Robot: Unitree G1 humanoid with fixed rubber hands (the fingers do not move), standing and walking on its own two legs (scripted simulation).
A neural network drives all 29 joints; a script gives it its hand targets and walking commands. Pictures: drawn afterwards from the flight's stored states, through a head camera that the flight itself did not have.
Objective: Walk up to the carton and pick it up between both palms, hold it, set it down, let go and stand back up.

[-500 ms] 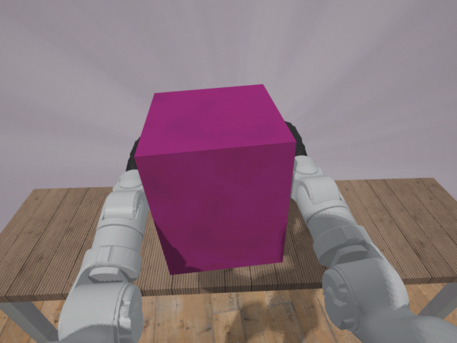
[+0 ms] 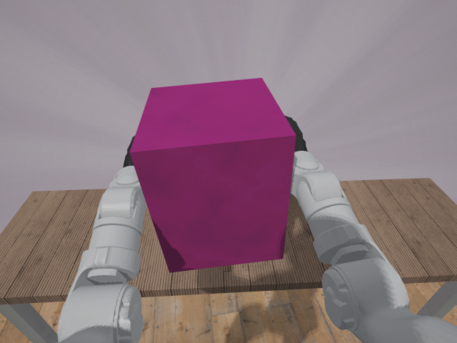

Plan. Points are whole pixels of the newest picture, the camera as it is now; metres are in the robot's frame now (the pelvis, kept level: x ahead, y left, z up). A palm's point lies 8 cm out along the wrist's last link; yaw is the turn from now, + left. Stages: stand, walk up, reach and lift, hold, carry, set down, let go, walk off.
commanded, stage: hold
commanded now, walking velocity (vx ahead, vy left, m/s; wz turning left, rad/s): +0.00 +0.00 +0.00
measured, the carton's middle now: (216, 172) +0.35 +0.01 +0.18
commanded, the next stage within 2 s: none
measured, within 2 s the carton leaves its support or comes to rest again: neither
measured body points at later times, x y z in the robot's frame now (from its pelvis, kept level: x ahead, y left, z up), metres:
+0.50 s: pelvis -0.01 +0.00 +0.00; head -0.09 +0.01 +0.44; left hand +0.37 +0.16 +0.19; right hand +0.37 -0.13 +0.21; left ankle +0.02 +0.13 -0.74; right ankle +0.02 -0.14 -0.74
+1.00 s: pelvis -0.01 +0.00 +0.00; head -0.09 +0.01 +0.44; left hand +0.37 +0.16 +0.19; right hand +0.37 -0.13 +0.21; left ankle +0.02 +0.13 -0.74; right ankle +0.02 -0.14 -0.74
